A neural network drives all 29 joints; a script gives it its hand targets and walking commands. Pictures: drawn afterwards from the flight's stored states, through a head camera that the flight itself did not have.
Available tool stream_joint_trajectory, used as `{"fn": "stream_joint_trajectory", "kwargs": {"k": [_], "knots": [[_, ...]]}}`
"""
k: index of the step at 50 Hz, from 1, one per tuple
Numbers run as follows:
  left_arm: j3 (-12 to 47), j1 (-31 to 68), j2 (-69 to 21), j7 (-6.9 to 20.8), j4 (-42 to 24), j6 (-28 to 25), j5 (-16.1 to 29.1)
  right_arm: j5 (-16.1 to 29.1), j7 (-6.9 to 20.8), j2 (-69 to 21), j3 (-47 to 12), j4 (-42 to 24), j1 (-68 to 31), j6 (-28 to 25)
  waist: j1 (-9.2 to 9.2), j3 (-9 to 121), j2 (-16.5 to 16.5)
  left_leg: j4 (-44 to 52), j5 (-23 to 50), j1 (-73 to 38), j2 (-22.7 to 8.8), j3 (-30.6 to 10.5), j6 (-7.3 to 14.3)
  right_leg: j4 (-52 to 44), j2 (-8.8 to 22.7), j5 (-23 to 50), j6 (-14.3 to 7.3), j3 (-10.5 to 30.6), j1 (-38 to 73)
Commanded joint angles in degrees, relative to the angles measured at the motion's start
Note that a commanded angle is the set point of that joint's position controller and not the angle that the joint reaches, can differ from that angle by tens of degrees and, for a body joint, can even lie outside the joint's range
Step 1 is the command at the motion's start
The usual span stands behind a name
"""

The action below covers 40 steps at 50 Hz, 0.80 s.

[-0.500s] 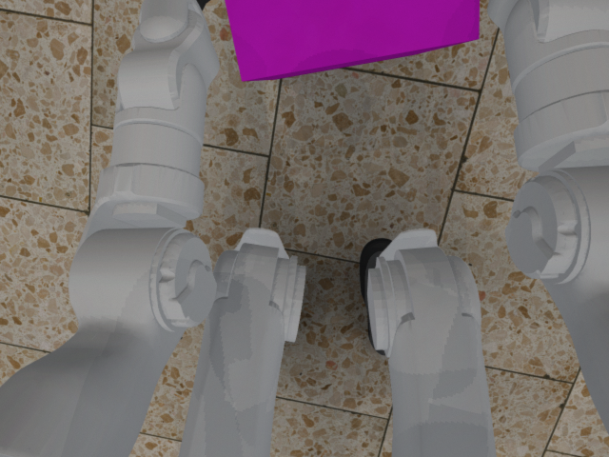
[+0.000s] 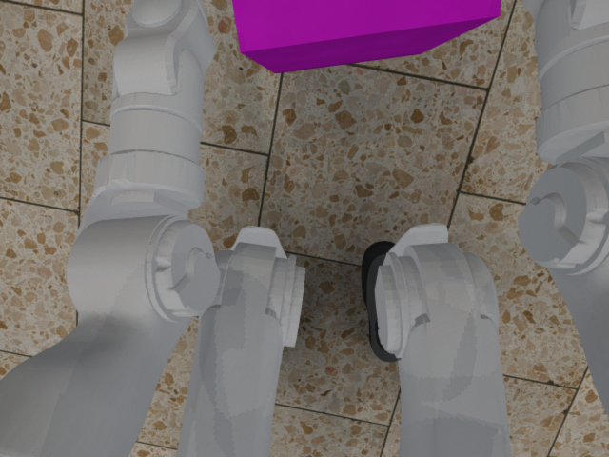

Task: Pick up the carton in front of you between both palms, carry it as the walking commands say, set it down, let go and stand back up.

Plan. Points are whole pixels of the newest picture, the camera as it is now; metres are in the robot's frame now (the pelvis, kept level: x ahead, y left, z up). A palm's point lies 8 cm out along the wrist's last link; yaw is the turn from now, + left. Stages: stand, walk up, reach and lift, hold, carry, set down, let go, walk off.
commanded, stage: set down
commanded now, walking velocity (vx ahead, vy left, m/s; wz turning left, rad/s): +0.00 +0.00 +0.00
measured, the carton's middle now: out of the picture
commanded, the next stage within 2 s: let go in 1.84 s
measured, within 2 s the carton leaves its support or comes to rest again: rests again in 0.02 s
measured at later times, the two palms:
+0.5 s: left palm out of the picture +0.56 +0.12 -0.17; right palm out of the picture +0.59 -0.20 -0.16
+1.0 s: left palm out of the picture +0.56 +0.15 -0.11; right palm out of the picture +0.60 -0.22 -0.11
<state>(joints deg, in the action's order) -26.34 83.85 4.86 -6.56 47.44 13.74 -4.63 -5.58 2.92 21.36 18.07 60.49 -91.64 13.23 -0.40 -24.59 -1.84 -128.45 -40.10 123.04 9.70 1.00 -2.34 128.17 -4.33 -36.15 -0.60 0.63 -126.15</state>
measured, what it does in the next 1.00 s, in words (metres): stands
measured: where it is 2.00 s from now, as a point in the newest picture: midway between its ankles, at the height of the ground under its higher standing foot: (325, 323)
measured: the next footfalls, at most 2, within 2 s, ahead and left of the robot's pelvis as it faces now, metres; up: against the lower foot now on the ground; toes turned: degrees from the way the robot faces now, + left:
none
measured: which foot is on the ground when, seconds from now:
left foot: down 0.00-1.00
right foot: down 0.00-1.00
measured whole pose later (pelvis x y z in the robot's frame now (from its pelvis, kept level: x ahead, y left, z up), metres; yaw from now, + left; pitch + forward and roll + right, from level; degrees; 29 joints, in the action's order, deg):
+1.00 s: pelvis -0.01 -0.01 +0.00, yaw +2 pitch +34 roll +3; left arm -10.3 87.6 15.9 -9.9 54.3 11.9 11.3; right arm 12.0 0.6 32.5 1.8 67.0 -96.4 10.1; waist -1.9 -24.2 -1.7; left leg -126.2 -36.6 123.4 4.3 3.3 -0.2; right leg 126.7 -1.3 -34.0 -3.2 -1.0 -126.2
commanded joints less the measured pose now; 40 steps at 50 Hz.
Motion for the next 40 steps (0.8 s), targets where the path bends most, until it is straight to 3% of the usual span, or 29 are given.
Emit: {"fn": "stream_joint_trajectory", "kwargs": {"k": [1, 2, 3, 5, 6, 8, 9, 10, 13, 14, 15, 17, 22, 23, 24, 25, 27, 28, 29, 30, 31, 32, 34, 35, 36, 37, 38, 39, 40], "knots": [[16.90, 22.20, -37.79, 12.45, 6.11, 1.39, 0.26, 3.22, 13.95, -47.47, -14.59, 7.38, -13.18, 2.38, -3.55, 45.25, 3.34, 9.63, 16.75, -13.84, -0.97, 2.63, 1.97, -9.39, -1.36, 18.93, -0.94, 2.46, 27.62], [18.76, 20.82, -44.72, 13.48, 8.33, 2.24, 2.67, 5.24, 14.15, -46.79, -16.32, 0.79, -18.17, 1.07, 0.93, 48.25, 2.10, 11.30, 17.92, -15.09, -0.66, 0.34, 2.42, -8.23, -1.27, 21.69, -1.46, 0.98, 30.32], [18.55, 24.66, -41.55, 14.34, 2.14, 1.48, 3.20, 3.48, 14.10, -48.08, -15.54, 4.22, -14.28, 1.94, 1.20, 46.72, 4.35, 9.74, 15.53, -12.94, -0.47, 1.78, 1.86, -8.76, -1.71, 20.13, -1.22, 0.79, 30.21], [19.12, 22.03, -41.40, 13.27, 5.42, 2.28, 1.11, 5.24, 14.79, -49.59, -12.68, 6.53, -12.30, 2.16, -2.64, 46.18, -0.94, 9.91, 18.22, -16.54, -0.83, 2.31, 1.91, -7.49, -2.20, 21.12, -1.31, 0.99, 26.70], [18.68, 21.78, -40.08, 13.99, 4.00, 1.89, 3.06, 2.02, 14.48, -48.09, -12.88, 6.82, -8.13, 3.07, 2.93, 44.55, 2.03, 9.18, 18.66, -16.35, -1.37, 1.03, 1.48, -8.41, -2.12, 20.47, -1.34, 0.39, 25.40], [17.50, 19.33, -40.47, 14.01, 4.51, 2.63, 0.16, 2.50, 14.73, -47.19, -11.67, 7.52, -8.22, 3.03, -1.35, 43.90, -2.12, 10.32, 20.51, -20.06, -1.18, 0.79, 1.65, -7.52, -1.33, 19.33, -1.39, -0.35, 21.84], [18.74, 17.74, -43.13, 14.01, 7.58, 2.93, 0.92, 0.90, 14.65, -48.81, -11.51, 7.93, -6.82, 2.53, 3.08, 44.08, 0.55, 8.57, 21.67, -20.92, -1.12, 0.24, 1.10, -8.23, -1.33, 21.44, -1.22, 0.55, 24.75], [18.47, 20.62, -39.97, 14.05, 3.82, 1.51, 0.71, 1.11, 14.91, -50.11, -12.54, 7.43, -5.91, 2.96, -0.37, 44.97, -1.92, 8.97, 21.72, -20.93, -0.90, 0.47, 1.43, -7.83, -2.25, 20.36, -1.69, 0.85, 20.34], [13.69, 13.03, -39.71, 14.41, 8.08, 2.92, -1.09, -0.62, 14.09, -44.83, -11.86, 7.24, -6.67, 3.36, 0.22, 42.57, 3.09, 8.77, 17.36, -15.53, -0.96, 0.75, 1.67, -8.41, -0.95, 19.20, -1.19, 0.70, 25.13], [17.02, 16.22, -39.63, 14.45, 8.96, 2.36, -1.11, -1.61, 13.83, -44.70, -10.20, 9.21, -6.30, 2.86, 0.13, 42.22, -0.22, 7.34, 19.39, -16.44, -0.74, 1.77, 0.91, -9.40, -1.78, 19.62, -1.23, 1.67, 24.28], [14.62, 14.95, -36.81, 13.92, 6.10, 2.27, -1.49, 1.21, 13.99, -47.12, -11.06, 9.69, -5.36, 3.92, -1.78, 40.63, 1.27, 9.06, 17.06, -17.46, -1.02, 2.48, 1.61, -9.37, -2.08, 15.72, -1.31, 0.97, 20.81], [14.33, 12.82, -35.24, 13.84, 10.54, 2.50, -1.73, -2.32, 13.25, -40.43, -7.40, 9.99, -3.56, 3.64, 2.26, 40.11, 0.92, 9.27, 16.36, -15.46, -0.72, 0.91, 1.13, -8.43, -0.88, 17.93, -1.26, -0.26, 23.15], [11.07, 12.36, -36.84, 14.52, 13.08, 2.33, -1.18, -2.47, 12.81, -38.29, -8.49, 10.46, -6.63, 2.25, -0.45, 36.91, 1.71, 8.08, 15.26, -15.76, -1.06, 1.63, 0.47, -9.11, -1.10, 14.31, -1.35, 1.12, 23.07], [10.07, 12.91, -28.15, 13.69, 8.59, 1.51, -4.20, -2.39, 12.10, -36.28, -6.45, 10.71, -4.29, 2.48, -2.99, 39.50, 1.49, 8.44, 15.30, -17.40, -1.91, 2.74, 0.70, -9.21, -0.79, 14.31, -0.53, 1.12, 23.21], [11.09, 10.90, -25.90, 12.82, 10.39, 1.47, -2.86, -3.49, 12.11, -32.52, -6.04, 8.89, -6.98, 1.86, 1.80, 39.49, 2.95, 8.82, 16.14, -16.75, -1.61, 0.60, 0.45, -7.17, 0.14, 16.38, -0.32, 0.27, 24.52], [10.55, 14.12, -23.75, 11.76, 9.16, 0.60, -2.84, -4.07, 10.97, -30.74, -5.37, 11.02, -2.98, 1.54, -0.59, 39.09, -1.30, 7.55, 16.15, -16.97, -1.86, 3.22, -0.88, -9.37, -0.76, 17.35, -1.49, 2.57, 26.29], [5.54, 5.77, -10.88, 8.61, 16.27, 0.01, -3.30, -4.92, 7.46, -15.71, -1.50, 11.57, -1.11, -0.02, 1.03, 40.82, 2.83, 7.90, 16.31, -21.89, -2.89, 1.67, -0.40, -9.07, 0.55, 17.18, 0.74, 0.87, 28.54], [3.12, 5.78, -3.68, 6.16, 7.30, -2.91, -4.31, -5.14, 4.55, -7.68, 1.13, 8.05, -2.58, -1.48, -0.61, 44.22, 1.00, 8.02, 17.43, -21.00, -2.37, 2.88, -1.16, -9.34, 0.60, 17.03, 0.77, 1.07, 26.88], [3.19, 6.48, 7.58, 3.73, 6.36, -3.90, -3.64, -1.91, 2.35, 1.68, -0.23, 3.75, -5.42, -3.89, -0.36, 47.90, 2.28, 8.41, 22.78, -22.01, -4.16, 0.93, -1.22, -5.85, 0.97, 24.90, 0.89, 0.08, 30.40], [-1.69, 8.07, 15.09, 0.78, 1.51, -7.06, -2.87, -0.42, -1.06, 10.82, -0.07, 0.54, -8.55, -5.99, -3.54, 54.18, 2.63, 7.19, 25.81, -21.53, -3.67, 2.96, -1.72, -8.62, 1.36, 28.25, 1.24, 2.49, 34.29], [3.87, 10.33, 16.16, -0.23, 6.47, -7.34, 2.21, 3.05, -3.24, 13.57, -3.94, -3.21, -12.39, -8.40, -0.24, 57.80, 5.59, 5.37, 27.00, -17.02, -4.00, 2.17, -0.73, -6.26, 2.13, 34.60, 0.29, 3.51, 39.39], [6.28, 17.30, 20.62, -1.78, -1.61, -9.77, 5.69, 6.23, -4.67, 15.71, -3.34, -4.00, -18.76, -9.61, -2.98, 65.26, 4.02, 5.16, 32.16, -21.15, -3.85, 2.19, -1.02, -5.89, 1.99, 35.25, 0.66, 3.26, 40.09], [10.49, 18.51, 21.77, -2.50, 2.41, -9.21, 9.67, 13.31, -4.31, 15.92, -9.03, 3.60, -13.97, -9.30, -1.90, 65.72, 2.42, 5.95, 29.71, -25.80, -5.48, 1.24, 0.59, -5.17, 1.64, 30.82, 0.86, 2.97, 38.63], [13.50, 20.13, 18.89, -2.33, 2.61, -8.93, 12.98, 15.30, -4.35, 15.12, -11.53, -0.33, -18.55, -9.95, -1.05, 66.94, 3.69, 6.32, 30.15, -25.56, -5.82, 0.03, 1.08, -4.34, 2.24, 29.26, -0.05, 1.75, 35.53], [18.82, 20.67, 13.79, -1.78, 3.89, -8.37, 18.12, 17.17, -4.30, 17.70, -11.81, 0.49, -18.84, -10.39, 3.52, 67.65, 1.77, 5.85, 28.76, -27.60, -6.22, 0.51, 0.53, -5.93, 3.12, 27.40, -0.49, 1.29, 34.93], [18.35, 21.99, 19.55, -1.81, 4.16, -8.26, 17.42, 19.46, -4.55, 18.63, -14.14, 1.27, -19.96, -10.03, -0.64, 70.68, 2.98, 5.51, 27.82, -28.04, -7.23, -0.85, 0.82, -4.58, 3.83, 26.53, -0.60, 1.51, 34.65], [21.27, 24.36, 16.85, -1.55, 2.16, -6.81, 21.05, 18.35, -4.90, 24.31, -12.75, -4.40, -24.55, -11.05, 6.06, 70.54, 5.16, 6.23, 28.00, -28.18, -7.08, -1.76, 0.87, -4.75, 3.93, 26.67, -0.66, 0.02, 35.70], [21.56, 24.58, 17.56, -1.66, 6.65, -6.81, 21.23, 20.19, -4.25, 21.53, -16.23, 2.37, -24.27, -9.09, 0.48, 72.52, 1.93, 6.85, 27.17, -31.64, -6.62, -0.07, 0.97, -7.13, 4.66, 24.01, -0.71, 1.90, 34.84], [20.10, 25.10, 17.84, -1.85, 4.61, -6.26, 22.07, 22.10, -3.67, 19.43, -17.35, 0.03, -24.11, -9.03, 1.83, 70.98, 6.91, 7.43, 25.89, -28.52, -7.25, -0.49, 1.33, -6.03, 4.75, 23.74, -0.59, -0.14, 36.51]]}}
